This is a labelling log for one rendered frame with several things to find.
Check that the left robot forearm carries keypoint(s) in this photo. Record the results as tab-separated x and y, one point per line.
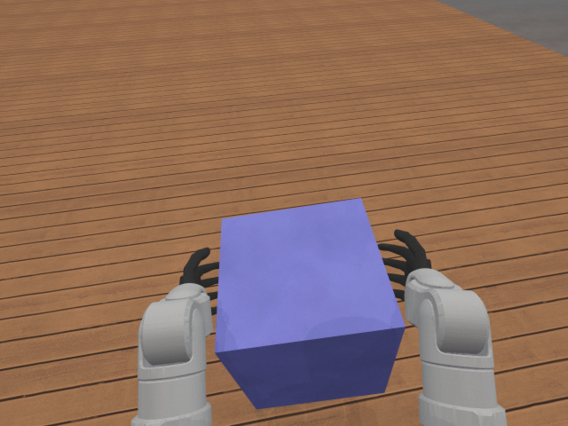
172	359

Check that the robot left hand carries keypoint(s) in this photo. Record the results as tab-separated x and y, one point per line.
193	273

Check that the carton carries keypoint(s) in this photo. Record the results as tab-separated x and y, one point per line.
305	308

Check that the right robot forearm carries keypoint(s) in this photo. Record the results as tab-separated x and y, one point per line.
456	352

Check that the robot right hand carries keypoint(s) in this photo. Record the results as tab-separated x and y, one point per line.
414	255

